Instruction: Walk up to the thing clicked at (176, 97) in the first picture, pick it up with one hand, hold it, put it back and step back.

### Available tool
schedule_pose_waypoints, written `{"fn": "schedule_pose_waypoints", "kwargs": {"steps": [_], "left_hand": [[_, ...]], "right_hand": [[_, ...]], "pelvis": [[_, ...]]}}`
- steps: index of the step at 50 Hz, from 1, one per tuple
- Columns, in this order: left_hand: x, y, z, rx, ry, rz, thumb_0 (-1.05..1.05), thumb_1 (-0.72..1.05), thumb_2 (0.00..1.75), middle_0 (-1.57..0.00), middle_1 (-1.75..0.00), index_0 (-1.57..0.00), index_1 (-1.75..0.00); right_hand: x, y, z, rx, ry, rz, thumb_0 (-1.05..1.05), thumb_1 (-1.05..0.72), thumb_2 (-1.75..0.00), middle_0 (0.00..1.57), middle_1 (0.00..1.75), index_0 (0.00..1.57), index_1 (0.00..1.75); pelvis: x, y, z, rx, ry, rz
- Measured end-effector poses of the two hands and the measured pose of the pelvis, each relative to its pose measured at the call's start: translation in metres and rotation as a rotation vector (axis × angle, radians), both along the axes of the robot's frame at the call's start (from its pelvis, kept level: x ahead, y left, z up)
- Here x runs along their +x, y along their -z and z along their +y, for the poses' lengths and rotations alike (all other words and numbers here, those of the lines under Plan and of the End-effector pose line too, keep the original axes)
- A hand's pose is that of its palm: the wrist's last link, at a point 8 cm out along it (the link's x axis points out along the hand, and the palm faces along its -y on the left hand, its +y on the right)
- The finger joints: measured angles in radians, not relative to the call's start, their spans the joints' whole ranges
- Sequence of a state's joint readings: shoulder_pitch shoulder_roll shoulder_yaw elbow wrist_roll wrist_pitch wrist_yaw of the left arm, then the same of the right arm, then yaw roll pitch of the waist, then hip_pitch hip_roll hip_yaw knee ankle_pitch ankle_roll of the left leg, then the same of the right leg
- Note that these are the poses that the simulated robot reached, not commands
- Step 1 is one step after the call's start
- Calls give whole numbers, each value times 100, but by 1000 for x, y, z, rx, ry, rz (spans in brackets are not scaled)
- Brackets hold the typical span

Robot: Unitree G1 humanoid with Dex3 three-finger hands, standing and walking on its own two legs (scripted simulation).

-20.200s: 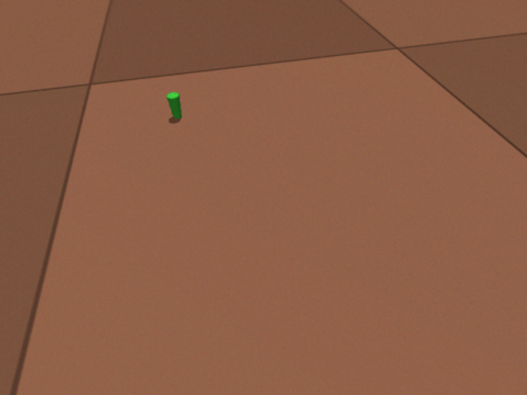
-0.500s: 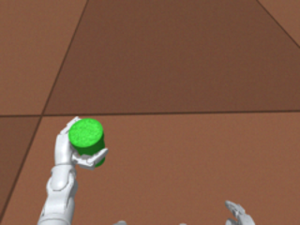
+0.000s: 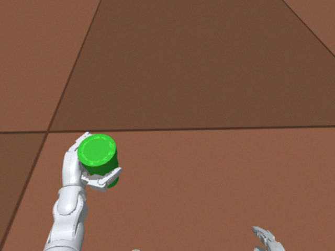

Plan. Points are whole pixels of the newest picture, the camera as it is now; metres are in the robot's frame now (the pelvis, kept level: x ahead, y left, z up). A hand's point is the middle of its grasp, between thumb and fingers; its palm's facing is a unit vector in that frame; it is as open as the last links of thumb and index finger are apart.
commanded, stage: hold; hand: left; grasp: from the side
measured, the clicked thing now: (103, 165) +0.32 +0.17 +0.02
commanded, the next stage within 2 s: crouch in 1.28 s
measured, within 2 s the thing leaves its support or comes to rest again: neither
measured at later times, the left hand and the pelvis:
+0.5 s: hand (99, 161) +0.32 +0.17 +0.04, palm faces +0.12 -0.99 -0.02, open 9.9 cm; pelvis +0.00 +0.00 +0.00, yaw +0 degrees
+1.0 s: hand (98, 160) +0.33 +0.18 +0.03, palm faces +0.12 -0.99 -0.02, open 9.9 cm; pelvis +0.00 +0.01 +0.00, yaw +0 degrees
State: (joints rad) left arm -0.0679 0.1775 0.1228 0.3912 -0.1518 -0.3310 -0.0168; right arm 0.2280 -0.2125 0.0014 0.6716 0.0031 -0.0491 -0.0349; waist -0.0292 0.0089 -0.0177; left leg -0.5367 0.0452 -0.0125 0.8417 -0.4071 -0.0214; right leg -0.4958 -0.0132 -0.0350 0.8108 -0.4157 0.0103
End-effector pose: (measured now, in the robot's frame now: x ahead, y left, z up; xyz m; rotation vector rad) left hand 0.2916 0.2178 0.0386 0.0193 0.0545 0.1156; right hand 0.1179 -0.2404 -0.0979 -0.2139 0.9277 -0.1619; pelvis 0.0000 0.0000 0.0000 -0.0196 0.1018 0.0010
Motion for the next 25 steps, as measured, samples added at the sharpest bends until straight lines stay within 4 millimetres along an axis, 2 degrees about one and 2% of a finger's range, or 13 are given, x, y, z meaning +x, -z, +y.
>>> {"fn": "schedule_pose_waypoints", "kwargs": {"steps": [16, 25], "left_hand": [[-1, 4, 5, 12, 9, 3, -3, -35, 107, -73, -102, -73, -103], [4, -4, 6, 4, -2, -20, -3, -35, 107, -73, -102, -73, -103]], "right_hand": [[3, 0, 4, -3, -15, -7, 1, -93, -90, 20, 30, 20, 30], [2, 0, 7, 2, -8, -7, 1, -93, -90, 20, 30, 20, 30]], "pelvis": [[-3, 1, 3, -3, -4, 3], [0, 1, 4, -4, -2, 0]]}}
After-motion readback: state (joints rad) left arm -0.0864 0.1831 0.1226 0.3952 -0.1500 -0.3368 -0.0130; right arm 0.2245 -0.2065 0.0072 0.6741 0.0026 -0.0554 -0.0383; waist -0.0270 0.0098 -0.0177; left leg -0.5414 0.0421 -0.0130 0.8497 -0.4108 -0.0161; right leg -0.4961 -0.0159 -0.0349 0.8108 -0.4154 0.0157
